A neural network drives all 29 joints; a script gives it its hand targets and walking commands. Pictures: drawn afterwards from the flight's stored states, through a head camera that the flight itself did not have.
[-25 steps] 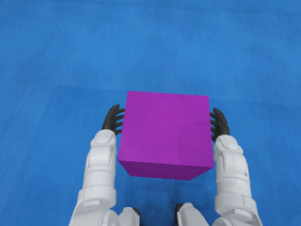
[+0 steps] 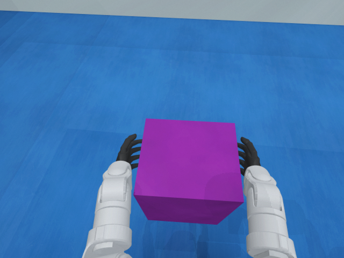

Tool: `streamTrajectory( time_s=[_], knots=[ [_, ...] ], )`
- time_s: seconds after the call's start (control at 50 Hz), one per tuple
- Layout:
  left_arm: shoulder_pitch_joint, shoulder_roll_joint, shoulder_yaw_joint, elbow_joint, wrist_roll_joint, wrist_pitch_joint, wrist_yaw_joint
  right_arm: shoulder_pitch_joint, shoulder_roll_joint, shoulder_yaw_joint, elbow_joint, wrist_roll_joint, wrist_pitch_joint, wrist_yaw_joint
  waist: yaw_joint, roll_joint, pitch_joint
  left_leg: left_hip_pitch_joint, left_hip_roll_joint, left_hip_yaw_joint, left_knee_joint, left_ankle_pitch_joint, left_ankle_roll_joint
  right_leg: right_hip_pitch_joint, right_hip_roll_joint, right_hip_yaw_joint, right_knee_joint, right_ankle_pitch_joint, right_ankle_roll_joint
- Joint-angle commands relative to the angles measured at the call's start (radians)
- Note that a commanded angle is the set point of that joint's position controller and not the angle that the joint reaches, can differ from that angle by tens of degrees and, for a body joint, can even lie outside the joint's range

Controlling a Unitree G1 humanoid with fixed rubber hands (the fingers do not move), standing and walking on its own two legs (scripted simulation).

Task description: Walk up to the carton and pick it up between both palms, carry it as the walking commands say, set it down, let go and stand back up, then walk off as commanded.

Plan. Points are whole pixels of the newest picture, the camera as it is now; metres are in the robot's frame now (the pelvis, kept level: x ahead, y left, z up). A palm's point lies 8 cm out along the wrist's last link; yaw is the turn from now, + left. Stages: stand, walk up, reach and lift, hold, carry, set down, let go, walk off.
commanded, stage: reach and lift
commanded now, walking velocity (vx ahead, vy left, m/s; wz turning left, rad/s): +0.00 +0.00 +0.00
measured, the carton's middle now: (185, 177) +0.33 -0.03 -0.07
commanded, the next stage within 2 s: hold in 1.68 s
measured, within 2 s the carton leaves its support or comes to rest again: neither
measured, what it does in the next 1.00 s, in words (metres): stands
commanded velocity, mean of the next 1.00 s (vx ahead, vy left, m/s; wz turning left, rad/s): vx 0.00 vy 0.00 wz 0.00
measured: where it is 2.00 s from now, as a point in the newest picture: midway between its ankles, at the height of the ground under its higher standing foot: outside the picture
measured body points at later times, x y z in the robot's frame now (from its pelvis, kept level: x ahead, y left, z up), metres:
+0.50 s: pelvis +0.02 -0.01 +0.01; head +0.00 +0.00 +0.46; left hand +0.34 +0.12 +0.05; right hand +0.32 -0.18 +0.05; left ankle +0.03 +0.13 -0.74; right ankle +0.04 -0.15 -0.74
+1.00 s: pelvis +0.02 -0.01 +0.01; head +0.01 -0.01 +0.46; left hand +0.33 +0.14 +0.04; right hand +0.32 -0.17 +0.05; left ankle +0.03 +0.13 -0.74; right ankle +0.04 -0.15 -0.74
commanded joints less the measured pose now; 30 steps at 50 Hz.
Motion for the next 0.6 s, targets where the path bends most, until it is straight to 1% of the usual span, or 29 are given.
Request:
streamTrajectory(
  time_s=[0.0, 0.12, 0.24, 0.3, 0.38, 0.48, 0.58],
  knots=[
    [-0.479, -0.894, -0.559, 0.011, -0.184, -0.015, -0.213, -0.482, 0.893, 0.605, 0.044, 0.191, 0.008, 0.221, -0.003, 0.007, -0.417, 0.19, -0.106, 0.005, -0.105, 0.113, 0.024, 0.29, 0.136, -0.025, -0.049, 0.176, -0.014],
    [-0.454, -0.874, -0.579, -0.035, -0.205, 0.027, -0.202, -0.454, 0.885, 0.621, 0.001, 0.209, 0.055, 0.205, 0.0, -0.002, -0.348, 0.251, -0.103, 0.0, -0.148, 0.099, 0.025, 0.345, 0.132, -0.014, -0.096, 0.163, -0.015],
    [-0.415, -0.851, -0.614, -0.116, -0.233, 0.08, -0.188, -0.415, 0.872, 0.648, -0.066, 0.235, 0.113, 0.191, 0.005, -0.008, -0.297, 0.319, -0.098, -0.004, -0.186, 0.113, 0.023, 0.393, 0.127, -0.002, -0.133, 0.172, -0.016],
    [-0.394, -0.836, -0.63, -0.163, -0.247, 0.111, -0.18, -0.396, 0.863, 0.664, -0.102, 0.249, 0.144, 0.185, 0.011, -0.009, -0.272, 0.349, -0.096, -0.005, -0.204, 0.121, 0.021, 0.413, 0.126, 0.004, -0.15, 0.172, -0.017],
    [-0.369, -0.804, -0.627, -0.199, -0.249, 0.148, -0.169, -0.372, 0.842, 0.662, -0.123, 0.253, 0.181, 0.178, 0.024, -0.011, -0.22, 0.369, -0.093, -0.006, -0.223, 0.105, 0.023, 0.415, 0.125, 0.011, -0.168, 0.144, -0.02],
    [-0.348, -0.781, -0.615, -0.225, -0.246, 0.174, -0.162, -0.358, 0.825, 0.653, -0.14, 0.249, 0.202, 0.17, 0.04, -0.013, -0.186, 0.388, -0.092, -0.004, -0.23, 0.098, 0.024, 0.407, 0.125, 0.016, -0.175, 0.124, -0.024],
    [-0.334, -0.774, -0.621, -0.257, -0.249, 0.181, -0.154, -0.343, 0.816, 0.654, -0.159, 0.247, 0.203, 0.164, 0.049, -0.012, -0.19, 0.407, -0.094, -0.002, -0.228, 0.123, 0.02, 0.409, 0.128, 0.019, -0.174, 0.14, -0.024]
  ],
)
